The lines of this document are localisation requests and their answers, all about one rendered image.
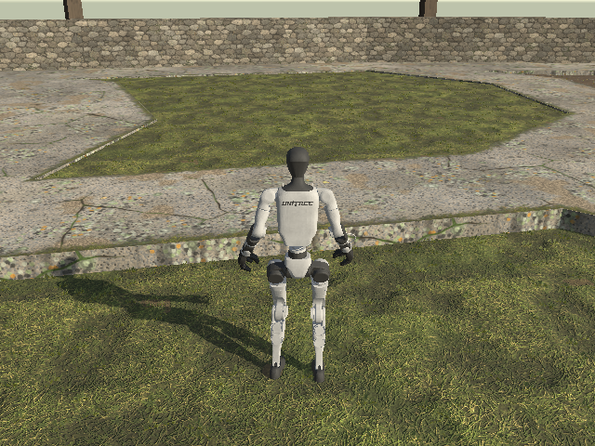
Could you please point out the right robot upper arm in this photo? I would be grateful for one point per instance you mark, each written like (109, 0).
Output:
(327, 197)

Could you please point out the right robot foot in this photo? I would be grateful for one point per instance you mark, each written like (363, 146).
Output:
(318, 374)

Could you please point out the robot left hand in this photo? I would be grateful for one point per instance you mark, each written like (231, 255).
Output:
(242, 259)

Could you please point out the left robot upper arm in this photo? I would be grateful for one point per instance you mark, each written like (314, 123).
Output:
(267, 196)

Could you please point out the robot head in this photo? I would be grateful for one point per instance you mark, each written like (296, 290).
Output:
(297, 160)

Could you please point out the robot left forearm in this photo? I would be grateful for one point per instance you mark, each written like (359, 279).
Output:
(250, 243)

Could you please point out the robot right hand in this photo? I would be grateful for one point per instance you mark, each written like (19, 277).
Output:
(349, 256)

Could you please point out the robot right forearm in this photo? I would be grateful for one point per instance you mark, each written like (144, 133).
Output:
(343, 241)

